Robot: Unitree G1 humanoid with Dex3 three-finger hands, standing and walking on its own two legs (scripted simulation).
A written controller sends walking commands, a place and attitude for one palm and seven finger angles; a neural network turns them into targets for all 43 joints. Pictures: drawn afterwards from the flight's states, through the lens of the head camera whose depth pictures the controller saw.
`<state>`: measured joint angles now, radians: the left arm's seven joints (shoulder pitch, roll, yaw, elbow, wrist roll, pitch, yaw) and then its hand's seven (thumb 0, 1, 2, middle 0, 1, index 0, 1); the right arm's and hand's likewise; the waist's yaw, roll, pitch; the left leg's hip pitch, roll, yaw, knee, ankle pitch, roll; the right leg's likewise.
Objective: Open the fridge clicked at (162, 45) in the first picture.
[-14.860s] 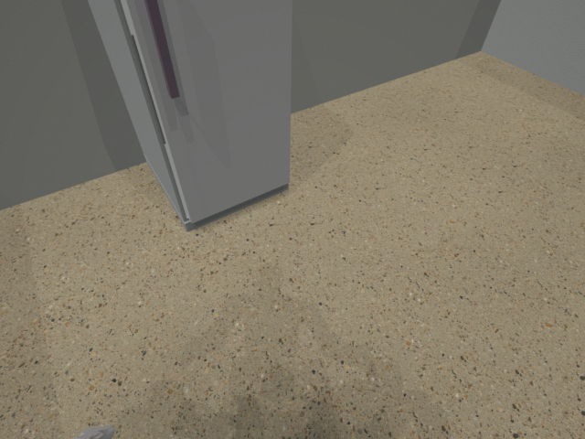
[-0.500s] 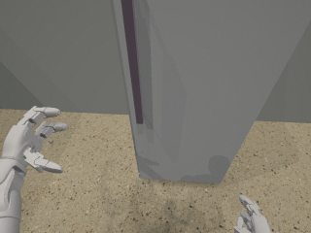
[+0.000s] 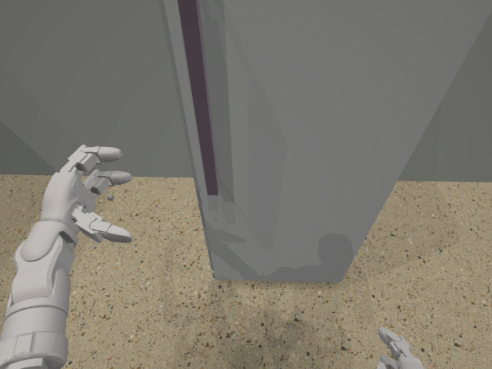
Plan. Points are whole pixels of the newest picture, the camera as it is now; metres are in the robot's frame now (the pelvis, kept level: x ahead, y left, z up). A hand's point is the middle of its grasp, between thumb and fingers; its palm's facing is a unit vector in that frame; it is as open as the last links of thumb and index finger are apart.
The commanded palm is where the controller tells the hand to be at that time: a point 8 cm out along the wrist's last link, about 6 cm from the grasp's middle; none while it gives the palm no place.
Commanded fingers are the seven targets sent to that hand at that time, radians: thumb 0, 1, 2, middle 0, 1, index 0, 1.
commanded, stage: move the hooked fingers beside the handle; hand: left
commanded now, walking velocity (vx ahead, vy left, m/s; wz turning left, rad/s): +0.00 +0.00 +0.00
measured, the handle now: (203, 95) +0.53 +0.11 +0.18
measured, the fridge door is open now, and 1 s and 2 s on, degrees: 0 0 0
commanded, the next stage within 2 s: feel for the door with the fingertips in 1.78 s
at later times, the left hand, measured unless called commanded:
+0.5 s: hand (143, 171) +0.40 +0.20 +0.12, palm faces +0.03 -1.00 +0.00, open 14.0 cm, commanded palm +0.38 +0.25 +0.11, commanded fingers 0.00 -0.50 0.30 -0.30 -1.20 -0.30 -1.20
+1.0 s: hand (170, 146) +0.46 +0.17 +0.12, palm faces +0.03 -1.00 +0.00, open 14.0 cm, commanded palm +0.44 +0.22 +0.11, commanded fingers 0.00 -0.50 0.30 -0.30 -1.20 -0.30 -1.20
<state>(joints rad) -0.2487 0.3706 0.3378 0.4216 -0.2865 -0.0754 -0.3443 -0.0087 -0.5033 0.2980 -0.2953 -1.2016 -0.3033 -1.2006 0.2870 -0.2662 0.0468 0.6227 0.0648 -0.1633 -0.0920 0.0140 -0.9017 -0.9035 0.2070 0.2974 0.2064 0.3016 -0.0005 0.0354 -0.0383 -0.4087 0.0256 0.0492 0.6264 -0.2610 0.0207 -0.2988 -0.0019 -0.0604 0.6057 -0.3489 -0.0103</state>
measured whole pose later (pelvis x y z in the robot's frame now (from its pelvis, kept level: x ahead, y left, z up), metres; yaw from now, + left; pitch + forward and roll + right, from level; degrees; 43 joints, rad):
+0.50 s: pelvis +0.00 +0.00 +0.00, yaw +0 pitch +5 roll -1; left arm -0.52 0.36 0.28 0.70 -0.22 -0.15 -0.25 -0.01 -0.50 0.30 -0.30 -1.20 -0.30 -1.20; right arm 0.30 -0.27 0.04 0.65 0.06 -0.09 -0.07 0.01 -0.90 -0.90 0.21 0.30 0.21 0.30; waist -0.04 0.03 -0.04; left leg -0.48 0.03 0.04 0.67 -0.27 0.02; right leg -0.37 0.00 -0.06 0.65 -0.36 -0.02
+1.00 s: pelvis +0.00 -0.01 -0.01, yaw -1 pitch +9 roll -1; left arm -0.79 0.40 0.31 1.02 -0.15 -0.26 -0.19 -0.01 -0.50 0.30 -0.30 -1.20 -0.30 -1.20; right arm 0.37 -0.27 0.02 0.68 0.04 -0.03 -0.04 0.01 -0.90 -0.90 0.21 0.30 0.21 0.30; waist -0.09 0.03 -0.06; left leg -0.60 0.05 0.05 0.73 -0.29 0.01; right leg -0.49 0.02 -0.06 0.71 -0.38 -0.02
